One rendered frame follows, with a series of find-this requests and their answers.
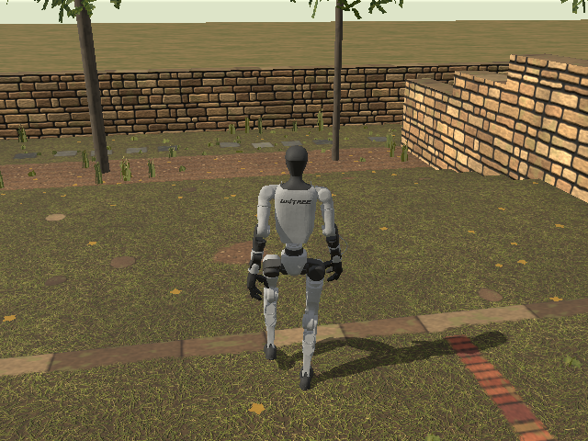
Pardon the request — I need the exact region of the robot right upper arm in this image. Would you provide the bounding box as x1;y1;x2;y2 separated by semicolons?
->
315;186;336;237

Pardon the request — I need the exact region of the robot left thigh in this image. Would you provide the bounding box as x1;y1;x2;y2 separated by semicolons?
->
263;254;281;303

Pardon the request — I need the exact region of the robot right hand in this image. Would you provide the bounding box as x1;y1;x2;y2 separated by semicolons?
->
324;259;343;282

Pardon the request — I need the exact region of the robot right forearm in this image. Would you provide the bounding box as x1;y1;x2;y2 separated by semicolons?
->
326;224;342;263

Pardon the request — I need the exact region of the robot left upper arm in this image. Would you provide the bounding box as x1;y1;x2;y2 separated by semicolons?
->
256;185;277;238

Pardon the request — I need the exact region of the robot left hand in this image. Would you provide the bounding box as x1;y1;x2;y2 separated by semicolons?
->
247;272;269;300

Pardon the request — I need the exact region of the robot right foot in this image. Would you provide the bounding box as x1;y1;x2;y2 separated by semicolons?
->
300;366;313;390

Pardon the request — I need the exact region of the robot left forearm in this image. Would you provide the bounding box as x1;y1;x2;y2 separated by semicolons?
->
248;224;266;274

